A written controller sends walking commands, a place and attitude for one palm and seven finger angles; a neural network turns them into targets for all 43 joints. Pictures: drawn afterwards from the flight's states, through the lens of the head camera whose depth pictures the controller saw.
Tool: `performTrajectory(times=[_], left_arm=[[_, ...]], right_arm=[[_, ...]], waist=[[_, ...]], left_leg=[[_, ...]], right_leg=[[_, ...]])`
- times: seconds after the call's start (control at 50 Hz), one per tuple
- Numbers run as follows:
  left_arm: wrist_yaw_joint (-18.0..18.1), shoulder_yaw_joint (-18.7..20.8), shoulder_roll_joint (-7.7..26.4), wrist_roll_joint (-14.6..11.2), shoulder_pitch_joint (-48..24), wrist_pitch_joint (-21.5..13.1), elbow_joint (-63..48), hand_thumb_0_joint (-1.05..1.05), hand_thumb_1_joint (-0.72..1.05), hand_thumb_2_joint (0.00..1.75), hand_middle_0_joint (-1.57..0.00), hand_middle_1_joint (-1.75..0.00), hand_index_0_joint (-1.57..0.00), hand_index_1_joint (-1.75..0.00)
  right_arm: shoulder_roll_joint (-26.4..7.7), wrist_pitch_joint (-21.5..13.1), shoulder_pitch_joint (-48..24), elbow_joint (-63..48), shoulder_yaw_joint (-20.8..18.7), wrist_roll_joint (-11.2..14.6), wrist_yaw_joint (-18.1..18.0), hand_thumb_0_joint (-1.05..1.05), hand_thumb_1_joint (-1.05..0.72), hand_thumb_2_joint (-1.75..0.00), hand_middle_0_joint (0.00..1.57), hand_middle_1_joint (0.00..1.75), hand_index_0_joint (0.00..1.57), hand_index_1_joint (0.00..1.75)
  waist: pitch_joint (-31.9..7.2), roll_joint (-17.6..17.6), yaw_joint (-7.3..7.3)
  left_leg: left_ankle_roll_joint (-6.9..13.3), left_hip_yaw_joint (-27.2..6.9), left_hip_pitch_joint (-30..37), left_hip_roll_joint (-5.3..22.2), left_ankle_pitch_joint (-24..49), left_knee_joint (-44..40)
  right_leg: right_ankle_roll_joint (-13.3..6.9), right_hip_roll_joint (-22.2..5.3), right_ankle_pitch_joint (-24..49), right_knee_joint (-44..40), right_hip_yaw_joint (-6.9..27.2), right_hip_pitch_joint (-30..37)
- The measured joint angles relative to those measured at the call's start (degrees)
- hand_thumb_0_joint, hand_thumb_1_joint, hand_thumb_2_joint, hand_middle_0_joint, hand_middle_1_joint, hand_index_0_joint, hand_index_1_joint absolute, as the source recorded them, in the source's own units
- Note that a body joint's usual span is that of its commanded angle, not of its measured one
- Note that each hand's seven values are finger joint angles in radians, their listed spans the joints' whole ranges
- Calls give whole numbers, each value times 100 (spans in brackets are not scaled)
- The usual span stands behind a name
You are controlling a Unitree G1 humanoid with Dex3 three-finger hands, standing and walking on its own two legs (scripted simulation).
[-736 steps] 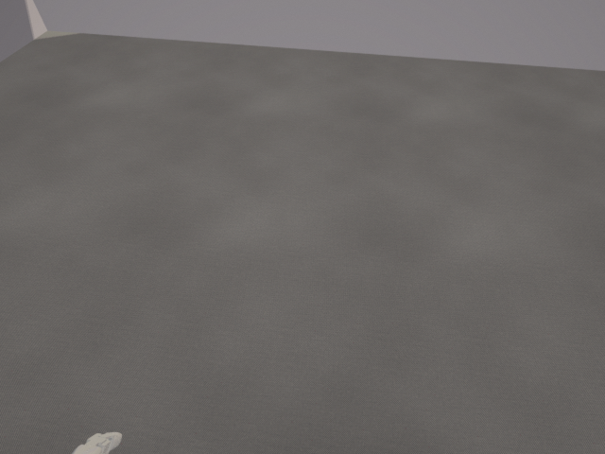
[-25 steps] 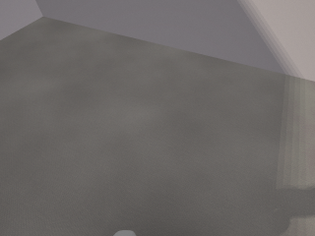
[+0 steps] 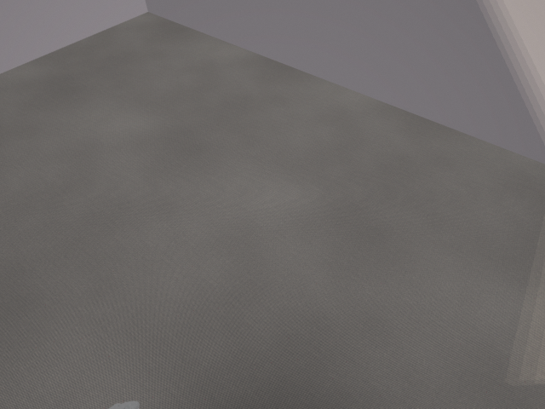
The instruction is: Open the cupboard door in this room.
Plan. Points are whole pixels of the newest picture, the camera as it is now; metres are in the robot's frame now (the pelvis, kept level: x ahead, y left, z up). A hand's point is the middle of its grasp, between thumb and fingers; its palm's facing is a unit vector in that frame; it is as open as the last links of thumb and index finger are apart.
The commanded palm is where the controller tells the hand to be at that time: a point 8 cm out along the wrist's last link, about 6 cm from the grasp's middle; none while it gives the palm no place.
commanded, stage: turn or walk to find it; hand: left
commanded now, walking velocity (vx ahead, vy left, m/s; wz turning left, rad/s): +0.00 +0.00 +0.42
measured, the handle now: out of the picture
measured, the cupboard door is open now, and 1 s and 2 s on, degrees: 0 0 0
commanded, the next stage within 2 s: none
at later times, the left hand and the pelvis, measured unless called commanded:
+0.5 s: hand out of the picture -0.04 +0.20 -0.18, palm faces +0.29 -0.93 -0.24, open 7.4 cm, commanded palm none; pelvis -0.03 -0.01 -0.01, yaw +15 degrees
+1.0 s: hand out of the picture -0.04 +0.18 -0.15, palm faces +0.44 -0.85 -0.28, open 7.4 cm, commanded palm none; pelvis -0.05 -0.04 -0.01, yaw +26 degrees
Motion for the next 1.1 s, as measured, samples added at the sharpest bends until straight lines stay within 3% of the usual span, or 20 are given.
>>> performTrajectory(times=[0.08,0.14,0.2,0.24,0.32,0.44,0.48,0.52,0.58,0.64,0.7,0.78,0.88,0.92,0.94,0.96,1.02,1.1], left_arm=[[-1,-62,-129,1,-46,-164,-161,1,91,90,-20,-30,-20,-30],[11,-110,-299,48,-7,-251,-197,1,91,90,-20,-30,-20,-30],[24,-130,-399,50,121,-233,-183,1,90,90,-20,-30,-21,-30],[34,-137,-433,60,190,-215,-140,1,90,90,-20,-30,-21,-30],[36,-130,-434,87,297,-221,-64,1,90,90,-20,-30,-21,-30],[5,-67,-269,125,408,-235,30,1,90,90,-21,-30,-21,-30],[3,-30,-174,115,453,-210,83,1,90,90,-21,-30,-21,-30],[1,14,-73,69,539,-149,119,1,90,90,-21,-30,-21,-30],[42,82,133,46,512,64,251,1,90,90,-20,-30,-21,-30],[11,108,192,42,423,132,327,1,91,90,-20,-30,-20,-30],[-20,90,187,33,340,73,265,1,91,90,-20,-30,-20,-30],[-17,55,121,18,190,34,137,1,91,90,-20,-30,-20,-30],[-9,-1,-32,-7,-19,-12,-25,1,91,90,-20,-30,-20,-30],[-15,-30,-97,-14,-46,-79,-102,1,91,90,-20,-30,-20,-30],[-15,-45,-120,-10,-34,-130,-142,1,91,90,-20,-30,-20,-30],[-3,-57,-192,17,-38,-184,-148,1,91,90,-20,-30,-20,-30],[3,-110,-340,48,64,-243,-208,1,91,90,-20,-30,-20,-30],[18,-133,-449,49,252,-226,-152,1,90,90,-20,-30,-21,-30]], right_arm=[[-91,70,168,43,-76,32,17,0,-90,-90,20,30,21,30],[-206,182,224,104,-172,43,22,0,-91,-90,20,30,21,30],[-297,258,268,163,-239,22,65,0,-91,-90,20,30,20,30],[-335,268,304,183,-258,14,86,0,-91,-90,20,30,20,30],[-336,293,340,247,-243,17,97,0,-91,-90,20,30,20,30],[-267,249,149,288,-138,71,76,0,-91,-90,20,30,20,30],[-240,185,56,237,-97,84,67,0,-91,-90,20,30,20,30],[-244,75,5,144,-70,76,80,0,-91,-90,20,30,20,30],[-90,-29,-136,74,-22,37,53,0,-91,-90,20,30,20,30],[-24,-57,-155,28,27,18,-12,0,-91,-90,20,30,20,30],[0,-75,-162,25,57,24,-32,0,-91,-90,20,30,21,30],[13,-71,-126,11,46,21,-22,0,-91,-90,20,30,21,30],[-35,12,-30,7,-9,-8,2,0,-90,-90,20,30,21,30],[-75,53,25,14,-44,-4,11,0,-90,-90,20,30,21,30],[-95,68,67,15,-64,11,15,0,-90,-90,20,30,21,30],[-151,84,85,27,-95,34,19,0,-90,-90,20,30,21,30],[-251,210,167,86,-185,31,26,0,-91,-90,20,30,21,30],[-359,268,230,169,-253,7,82,0,-91,-90,20,30,20,30]], waist=[[-59,112,-40],[3,277,-71],[19,293,-82],[23,291,-110],[42,182,-82],[139,-31,102],[150,-97,134],[92,-116,144],[127,-338,207],[77,-281,192],[50,-204,189],[29,-118,139],[16,30,9],[-6,98,-19],[-31,118,-21],[-13,245,-30],[-7,330,-42],[8,335,-54]], left_leg=[[-156,-188,-338,-96,-132,441],[-218,-182,-861,-138,-1220,1877],[-289,-4,-1317,-68,-1177,3398],[-364,78,-1427,64,-981,3849],[-478,195,-1237,294,-1019,3600],[-470,458,-559,397,-1373,2016],[-435,588,-282,376,-1109,1329],[-295,631,4,378,-358,529],[-54,656,-69,252,-547,729],[-7,515,9,226,-451,445],[13,387,99,180,-216,126],[0,227,119,111,-57,-47],[-105,-4,-41,37,-21,78],[-180,-99,-175,5,-56,235],[-228,-142,-274,-25,-105,377],[-215,-211,-389,16,-202,606],[-229,-185,-937,-93,-1232,2217],[-340,-8,-1387,36,-928,3843]], right_leg=[[-140,94,766,-1467,-109,602],[-499,81,769,-1372,-329,621],[-579,-11,828,-1555,-483,769],[-575,-63,883,-1666,-598,843],[-558,-200,917,-1746,-785,888],[-448,-439,863,-1571,-1037,780],[-368,-525,792,-1397,-1134,705],[-262,-597,629,-1015,-1207,520],[-142,-494,-393,213,-628,30],[-91,-283,-250,1133,-311,-338],[-32,-192,-41,1300,-161,-455],[18,-119,-32,921,-39,-369],[-32,5,-9,-68,-27,17],[-64,71,331,-761,-76,313],[-129,83,618,-1213,-115,502],[-322,145,755,-1301,-208,540],[-627,68,722,-1261,-419,584],[-660,-25,873,-1605,-624,789]])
